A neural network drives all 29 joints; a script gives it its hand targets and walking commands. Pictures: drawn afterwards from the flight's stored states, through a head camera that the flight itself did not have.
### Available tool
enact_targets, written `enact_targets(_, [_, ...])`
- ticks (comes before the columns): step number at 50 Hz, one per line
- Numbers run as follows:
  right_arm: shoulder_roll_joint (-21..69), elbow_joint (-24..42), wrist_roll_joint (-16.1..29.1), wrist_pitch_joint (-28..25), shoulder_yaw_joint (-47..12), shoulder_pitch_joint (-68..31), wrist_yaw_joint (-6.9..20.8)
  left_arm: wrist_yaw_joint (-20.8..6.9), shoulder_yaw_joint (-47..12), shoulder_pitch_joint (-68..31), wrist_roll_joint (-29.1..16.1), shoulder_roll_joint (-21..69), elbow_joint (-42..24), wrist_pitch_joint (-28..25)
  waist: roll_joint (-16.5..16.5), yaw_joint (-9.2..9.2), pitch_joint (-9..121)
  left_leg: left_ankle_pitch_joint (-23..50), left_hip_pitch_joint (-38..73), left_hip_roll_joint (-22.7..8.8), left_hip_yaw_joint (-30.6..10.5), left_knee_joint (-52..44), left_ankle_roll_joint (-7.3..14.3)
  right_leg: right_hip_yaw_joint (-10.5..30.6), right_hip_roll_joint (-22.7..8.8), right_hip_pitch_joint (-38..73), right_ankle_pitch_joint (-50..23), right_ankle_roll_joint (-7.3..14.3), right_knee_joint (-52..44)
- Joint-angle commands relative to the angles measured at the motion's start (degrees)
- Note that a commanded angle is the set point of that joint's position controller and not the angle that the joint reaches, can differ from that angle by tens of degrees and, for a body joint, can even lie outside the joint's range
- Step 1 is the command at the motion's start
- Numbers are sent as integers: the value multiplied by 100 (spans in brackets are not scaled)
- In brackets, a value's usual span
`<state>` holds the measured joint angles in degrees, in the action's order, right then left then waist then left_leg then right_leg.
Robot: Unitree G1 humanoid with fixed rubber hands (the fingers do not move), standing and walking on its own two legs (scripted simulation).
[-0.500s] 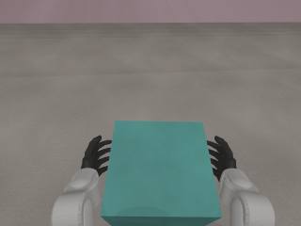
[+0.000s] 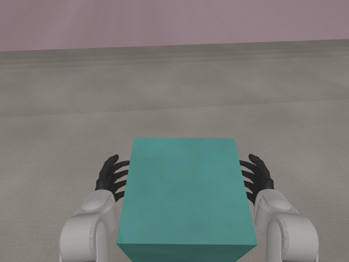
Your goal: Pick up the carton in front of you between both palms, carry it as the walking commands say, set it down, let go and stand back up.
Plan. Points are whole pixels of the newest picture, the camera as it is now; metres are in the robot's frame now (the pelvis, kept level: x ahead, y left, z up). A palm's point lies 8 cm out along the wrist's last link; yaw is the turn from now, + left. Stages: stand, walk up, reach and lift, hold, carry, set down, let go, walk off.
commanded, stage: carry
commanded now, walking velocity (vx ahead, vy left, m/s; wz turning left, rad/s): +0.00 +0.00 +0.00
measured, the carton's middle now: (183, 207) +0.24 +0.00 +0.02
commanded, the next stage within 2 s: hold in 1.22 s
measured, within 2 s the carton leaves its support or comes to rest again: neither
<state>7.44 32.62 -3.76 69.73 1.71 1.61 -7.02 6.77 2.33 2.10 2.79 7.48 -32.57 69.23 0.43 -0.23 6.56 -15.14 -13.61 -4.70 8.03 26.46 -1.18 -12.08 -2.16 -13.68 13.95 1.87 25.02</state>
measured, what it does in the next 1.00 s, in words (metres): stands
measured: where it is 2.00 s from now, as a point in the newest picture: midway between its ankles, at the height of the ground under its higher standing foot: outside the picture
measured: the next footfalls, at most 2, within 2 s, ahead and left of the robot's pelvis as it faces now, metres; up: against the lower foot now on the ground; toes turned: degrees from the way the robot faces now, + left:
none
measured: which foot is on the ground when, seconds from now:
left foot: down 0.00-1.00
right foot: down 0.00-1.00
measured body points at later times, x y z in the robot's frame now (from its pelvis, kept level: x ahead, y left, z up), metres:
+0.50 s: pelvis +0.03 +0.02 -0.01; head +0.02 +0.02 +0.44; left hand +0.29 +0.17 +0.06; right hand +0.29 -0.13 +0.06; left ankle -0.02 +0.12 -0.74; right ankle -0.01 -0.09 -0.74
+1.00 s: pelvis +0.00 +0.02 +0.00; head +0.00 +0.02 +0.45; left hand +0.30 +0.17 +0.02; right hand +0.30 -0.14 +0.02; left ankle -0.02 +0.12 -0.74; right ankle -0.01 -0.09 -0.74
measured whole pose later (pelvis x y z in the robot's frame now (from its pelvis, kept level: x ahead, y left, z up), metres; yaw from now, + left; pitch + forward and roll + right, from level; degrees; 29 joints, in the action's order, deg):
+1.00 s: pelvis +0.00 +0.02 +0.00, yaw +0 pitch +2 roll +0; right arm 7.9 -9.4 -12.8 38.7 8.9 -10.7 -2.0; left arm 1.8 8.7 -10.3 12.7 7.8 8.9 38.8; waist 0.2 0.0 3.7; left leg -16.2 -13.6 -3.6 9.6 27.8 0.2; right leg -10.8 -4.0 -14.5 14.9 0.2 27.5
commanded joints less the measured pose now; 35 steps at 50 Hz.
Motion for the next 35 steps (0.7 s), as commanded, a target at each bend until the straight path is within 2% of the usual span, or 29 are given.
enact_targets(1, [3965,139,1531,15,-3370,-1926,586,-567,-3489,-2044,-1457,3927,-307,84,265,4,794,2867,249,-618,-409,-99,22,594,-779,602,-2644,-145,174])
enact_targets(4, [4108,115,1598,3,-3366,-2017,592,-541,-3524,-2135,-1493,4079,-288,77,247,6,1052,3570,486,-619,-370,61,25,544,-732,663,-2874,-188,351])
enact_targets(12, [4374,17,1533,-169,-3521,-2090,767,-721,-3633,-2123,-1424,4377,-81,-102,96,17,1278,3805,657,-566,-314,259,84,526,-687,716,-3009,-226,522])
enact_targets(18, [4197,-482,1312,-524,-3447,-2302,1017,-987,-3543,-2363,-1236,4241,434,-462,30,24,1189,3219,608,-555,-302,215,107,560,-732,690,-2720,-218,448])
enact_targets(26, [3812,-1295,922,-1153,-2983,-2331,1125,-1094,-3085,-2473,-864,3855,1213,-1102,20,29,1009,2521,513,-551,-315,20,136,608,-766,639,-2194,-168,236])
enact_targets(35, [3838,-2505,532,-2126,-2455,-2880,1304,-1254,-2498,-2892,-357,3825,2505,-2078,-12,26,885,1742,366,-528,-357,-193,171,658,-775,527,-1604,-143,3])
